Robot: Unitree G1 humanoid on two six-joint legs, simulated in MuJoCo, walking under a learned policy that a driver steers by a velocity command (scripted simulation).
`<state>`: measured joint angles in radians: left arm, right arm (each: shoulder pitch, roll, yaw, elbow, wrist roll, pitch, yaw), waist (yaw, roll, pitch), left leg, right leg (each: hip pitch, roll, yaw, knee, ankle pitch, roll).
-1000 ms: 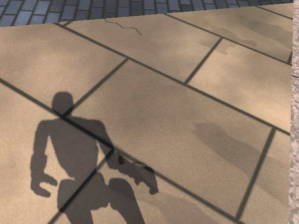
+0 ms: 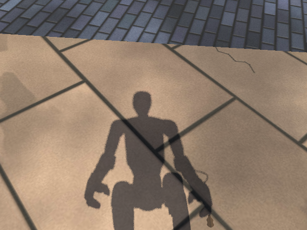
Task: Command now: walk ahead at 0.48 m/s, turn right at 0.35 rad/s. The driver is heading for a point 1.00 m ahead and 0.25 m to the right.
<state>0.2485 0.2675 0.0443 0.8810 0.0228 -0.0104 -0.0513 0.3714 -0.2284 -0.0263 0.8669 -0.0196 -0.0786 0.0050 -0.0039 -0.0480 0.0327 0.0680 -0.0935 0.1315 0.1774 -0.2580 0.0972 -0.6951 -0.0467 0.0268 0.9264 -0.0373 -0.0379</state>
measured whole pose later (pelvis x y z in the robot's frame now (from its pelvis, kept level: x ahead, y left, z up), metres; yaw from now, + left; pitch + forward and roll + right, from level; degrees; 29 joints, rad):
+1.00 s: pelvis +0.55 -0.07 +0.00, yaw -33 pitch +1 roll +1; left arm 0.15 0.29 0.05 0.74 0.04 -0.01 -0.06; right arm 0.40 -0.26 -0.03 0.85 -0.02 -0.09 0.01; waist -0.05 -0.05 0.02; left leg -0.07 -0.01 0.14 0.27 -0.22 0.02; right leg -0.63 -0.02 0.06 0.92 -0.16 -0.04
